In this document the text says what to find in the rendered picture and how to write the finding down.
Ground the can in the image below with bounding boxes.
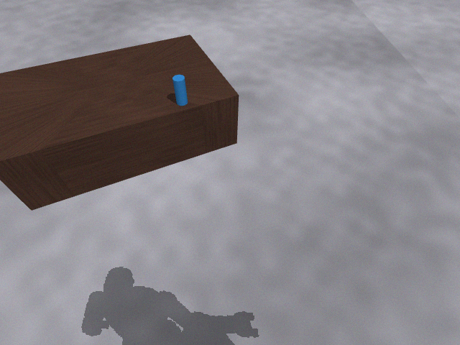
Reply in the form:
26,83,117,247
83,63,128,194
172,75,188,106

